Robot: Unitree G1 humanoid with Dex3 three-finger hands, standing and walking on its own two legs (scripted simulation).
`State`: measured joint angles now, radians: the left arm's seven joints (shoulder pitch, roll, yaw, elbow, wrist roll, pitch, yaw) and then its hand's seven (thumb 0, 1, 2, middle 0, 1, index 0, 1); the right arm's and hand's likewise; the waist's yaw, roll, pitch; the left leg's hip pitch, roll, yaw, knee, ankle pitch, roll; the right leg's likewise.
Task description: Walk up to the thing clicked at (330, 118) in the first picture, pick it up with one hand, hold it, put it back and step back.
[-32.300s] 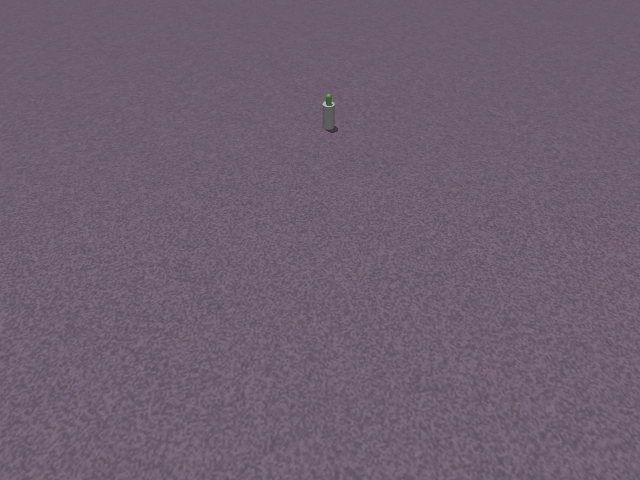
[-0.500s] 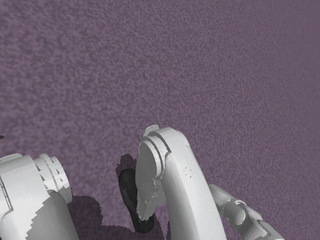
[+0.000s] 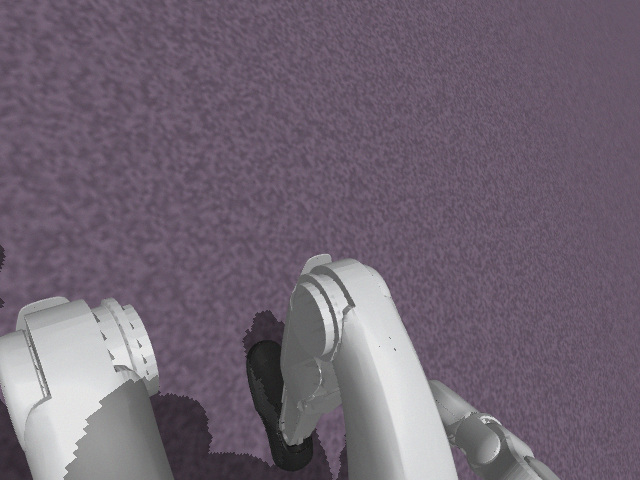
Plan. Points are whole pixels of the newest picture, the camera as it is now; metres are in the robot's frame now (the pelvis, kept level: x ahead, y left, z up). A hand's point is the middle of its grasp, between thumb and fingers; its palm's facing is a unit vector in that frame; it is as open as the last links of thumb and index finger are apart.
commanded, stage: withdraw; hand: left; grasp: from the side
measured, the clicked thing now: out of the picture +0.43 +0.31 -0.19
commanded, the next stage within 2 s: rise in 0.04 s
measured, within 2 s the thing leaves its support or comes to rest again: neither
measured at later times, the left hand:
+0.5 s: hand out of the picture +0.36 +0.43 +0.00, palm faces +0.43 -0.81 -0.40, open 17.5 cm
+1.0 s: hand out of the picture +0.25 +0.31 +0.19, palm faces +0.37 -0.83 -0.43, open 17.7 cm
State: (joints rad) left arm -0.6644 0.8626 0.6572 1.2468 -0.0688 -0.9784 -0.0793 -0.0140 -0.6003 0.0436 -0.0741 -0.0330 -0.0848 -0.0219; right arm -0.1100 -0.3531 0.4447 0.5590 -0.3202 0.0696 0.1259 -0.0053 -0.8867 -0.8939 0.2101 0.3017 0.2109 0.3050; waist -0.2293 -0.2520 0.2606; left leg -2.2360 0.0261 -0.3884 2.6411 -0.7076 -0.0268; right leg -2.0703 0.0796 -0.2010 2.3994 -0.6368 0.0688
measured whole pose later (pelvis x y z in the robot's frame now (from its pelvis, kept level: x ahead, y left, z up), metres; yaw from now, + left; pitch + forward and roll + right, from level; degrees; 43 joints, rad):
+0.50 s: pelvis +0.01 -0.01 +0.06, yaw +7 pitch +29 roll -10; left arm -0.55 0.75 0.52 0.93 0.10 -0.35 -0.08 -0.01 -0.55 0.06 -0.06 -0.05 -0.06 -0.05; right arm 0.07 -0.26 0.11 0.60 -0.05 0.15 0.09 0.00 -0.91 -0.90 0.21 0.30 0.21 0.31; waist -0.11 -0.03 -0.06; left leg -2.23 0.04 -0.17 2.36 -0.66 0.00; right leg -2.11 0.01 -0.07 2.25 -0.66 0.04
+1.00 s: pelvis +0.05 -0.02 +0.28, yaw +14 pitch +27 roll -3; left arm 0.02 0.38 0.22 0.34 0.01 0.06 0.10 -0.01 -0.58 0.03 -0.05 -0.04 -0.05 -0.04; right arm 0.10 -0.25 -0.01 0.50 0.05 0.07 -0.08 0.00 -0.90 -0.90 0.20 0.30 0.21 0.31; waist -0.04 0.01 -0.17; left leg -1.50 0.06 -0.07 1.63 -0.61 -0.04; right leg -1.44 -0.02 -0.05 1.60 -0.63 0.02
